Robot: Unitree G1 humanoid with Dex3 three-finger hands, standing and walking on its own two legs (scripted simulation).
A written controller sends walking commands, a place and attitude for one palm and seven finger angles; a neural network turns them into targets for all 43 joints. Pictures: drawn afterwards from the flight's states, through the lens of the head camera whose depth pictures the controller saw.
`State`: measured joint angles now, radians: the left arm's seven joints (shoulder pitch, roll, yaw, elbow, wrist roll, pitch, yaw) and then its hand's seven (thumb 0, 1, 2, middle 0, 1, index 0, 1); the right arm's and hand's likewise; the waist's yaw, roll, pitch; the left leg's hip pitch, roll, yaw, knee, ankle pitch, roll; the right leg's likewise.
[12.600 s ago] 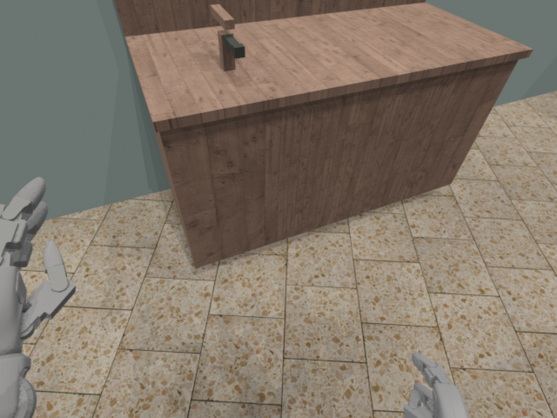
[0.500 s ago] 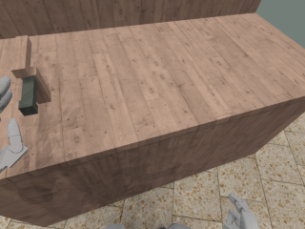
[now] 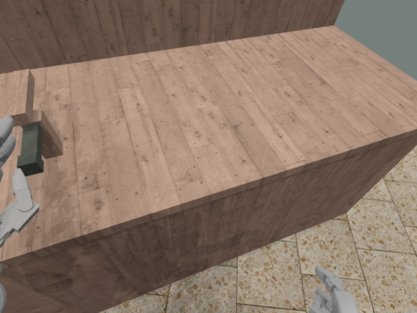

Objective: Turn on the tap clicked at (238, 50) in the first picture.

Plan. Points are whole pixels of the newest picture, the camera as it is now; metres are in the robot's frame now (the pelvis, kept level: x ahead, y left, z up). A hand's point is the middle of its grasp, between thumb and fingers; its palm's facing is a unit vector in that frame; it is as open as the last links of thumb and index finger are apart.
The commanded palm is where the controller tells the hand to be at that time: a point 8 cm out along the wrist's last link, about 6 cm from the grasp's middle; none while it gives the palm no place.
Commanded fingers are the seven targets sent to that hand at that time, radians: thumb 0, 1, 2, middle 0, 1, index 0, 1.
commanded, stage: come to a stop and stand still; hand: left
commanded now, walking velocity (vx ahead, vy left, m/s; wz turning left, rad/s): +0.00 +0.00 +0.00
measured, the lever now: (30, 164) +0.32 +0.33 +0.11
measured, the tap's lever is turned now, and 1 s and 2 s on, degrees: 0 0 0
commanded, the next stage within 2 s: look again from close up in 1.08 s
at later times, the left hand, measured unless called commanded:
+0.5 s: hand (26, 190) +0.25 +0.27 +0.16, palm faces +0.39 -0.84 -0.38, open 7.4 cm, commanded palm +0.18 +0.30 +0.18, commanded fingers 0.00 0.90 0.90 -0.20 -0.30 -0.20 -0.30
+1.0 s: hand (1, 209) +0.21 +0.28 +0.17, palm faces +0.44 -0.84 -0.30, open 7.4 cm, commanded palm +0.16 +0.30 +0.18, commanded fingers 0.00 0.90 0.90 -0.20 -0.30 -0.20 -0.30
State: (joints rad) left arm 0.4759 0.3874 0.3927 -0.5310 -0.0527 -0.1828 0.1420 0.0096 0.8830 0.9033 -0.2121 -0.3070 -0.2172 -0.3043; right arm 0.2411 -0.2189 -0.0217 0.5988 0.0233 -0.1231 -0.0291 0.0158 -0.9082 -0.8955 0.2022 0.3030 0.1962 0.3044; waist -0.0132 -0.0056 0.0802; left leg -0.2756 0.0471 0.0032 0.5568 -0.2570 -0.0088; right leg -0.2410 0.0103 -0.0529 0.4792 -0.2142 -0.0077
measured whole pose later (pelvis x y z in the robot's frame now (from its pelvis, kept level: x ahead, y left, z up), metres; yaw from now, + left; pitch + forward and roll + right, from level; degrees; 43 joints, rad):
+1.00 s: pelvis -0.01 +0.03 +0.00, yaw -1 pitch -3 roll -1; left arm 0.36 0.33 0.36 -0.39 -0.04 -0.23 0.12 0.01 0.88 0.90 -0.21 -0.31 -0.22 -0.30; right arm 0.23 -0.21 0.01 0.60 0.01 -0.15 -0.03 0.02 -0.91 -0.90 0.20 0.30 0.20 0.30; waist 0.05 -0.02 0.04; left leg -0.22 0.01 0.05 0.50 -0.23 0.03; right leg -0.20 -0.02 -0.01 0.42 -0.17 0.03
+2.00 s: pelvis +0.00 +0.04 +0.00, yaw -1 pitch -2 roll -1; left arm 0.39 0.37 0.36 -0.39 -0.04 -0.25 0.09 0.01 0.88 0.90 -0.21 -0.31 -0.22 -0.30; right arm 0.23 -0.19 0.01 0.60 0.01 -0.16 -0.02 0.02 -0.91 -0.90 0.20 0.30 0.20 0.30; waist 0.04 -0.03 0.06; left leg -0.24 -0.01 0.05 0.51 -0.24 0.04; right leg -0.21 -0.04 -0.01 0.44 -0.19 0.05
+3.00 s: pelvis +0.01 +0.03 +0.01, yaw -1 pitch -2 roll -1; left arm 0.42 0.35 0.36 -0.48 -0.04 -0.20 0.12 0.01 0.89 0.90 -0.21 -0.31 -0.21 -0.30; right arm 0.19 -0.19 0.00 0.58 0.02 -0.11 -0.02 0.02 -0.91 -0.90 0.20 0.30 0.20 0.30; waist 0.02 -0.03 0.09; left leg -0.20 0.00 0.04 0.48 -0.24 0.04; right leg -0.17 -0.04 -0.02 0.39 -0.18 0.05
